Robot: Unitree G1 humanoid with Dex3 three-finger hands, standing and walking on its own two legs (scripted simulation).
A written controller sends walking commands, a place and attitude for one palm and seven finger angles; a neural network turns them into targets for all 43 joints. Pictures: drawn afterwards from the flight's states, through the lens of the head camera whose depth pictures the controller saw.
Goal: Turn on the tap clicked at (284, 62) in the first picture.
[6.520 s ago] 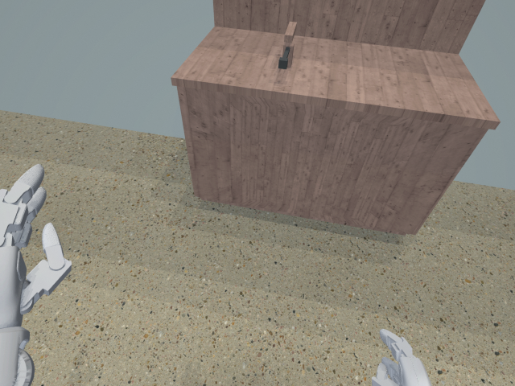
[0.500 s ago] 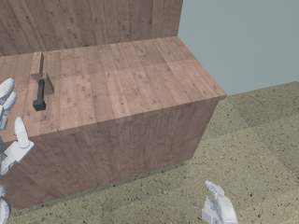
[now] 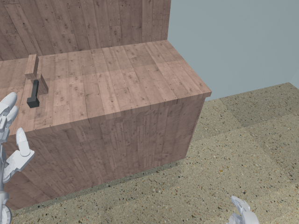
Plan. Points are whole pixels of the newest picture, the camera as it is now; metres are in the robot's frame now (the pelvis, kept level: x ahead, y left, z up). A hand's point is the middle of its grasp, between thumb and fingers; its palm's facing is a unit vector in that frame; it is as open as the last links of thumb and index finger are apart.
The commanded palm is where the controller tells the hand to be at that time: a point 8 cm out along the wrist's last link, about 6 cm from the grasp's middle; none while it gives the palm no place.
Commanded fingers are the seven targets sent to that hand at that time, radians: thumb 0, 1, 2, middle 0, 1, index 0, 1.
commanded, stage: come to a stop and stand still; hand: left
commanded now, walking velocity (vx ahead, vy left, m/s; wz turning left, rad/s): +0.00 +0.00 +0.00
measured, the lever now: (33, 102) +0.48 +0.44 +0.03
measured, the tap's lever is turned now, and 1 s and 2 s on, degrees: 0 0 0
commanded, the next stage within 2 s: look again from close up in 0.56 s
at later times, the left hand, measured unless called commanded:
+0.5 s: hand (22, 163) +0.19 +0.25 +0.16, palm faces +0.41 -0.82 -0.40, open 7.4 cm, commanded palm +0.14 +0.29 +0.18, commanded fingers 0.00 0.90 0.90 -0.20 -0.30 -0.20 -0.30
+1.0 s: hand (31, 152) +0.23 +0.27 +0.13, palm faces +0.27 -0.87 -0.41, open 7.4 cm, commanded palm +0.17 +0.31 +0.18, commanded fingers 0.00 0.90 0.90 -0.20 -0.30 -0.20 -0.30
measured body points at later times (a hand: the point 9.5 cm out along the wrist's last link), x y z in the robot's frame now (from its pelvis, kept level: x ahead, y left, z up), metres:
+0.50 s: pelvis -0.03 +0.01 +0.00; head -0.03 +0.01 +0.45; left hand +0.16 +0.29 +0.19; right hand +0.12 -0.22 -0.09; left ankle +0.01 +0.12 -0.74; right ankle +0.07 -0.07 -0.73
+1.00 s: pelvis +0.00 +0.04 +0.00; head +0.01 +0.05 +0.45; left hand +0.21 +0.31 +0.16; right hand +0.14 -0.19 -0.08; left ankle +0.01 +0.12 -0.74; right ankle +0.07 -0.07 -0.74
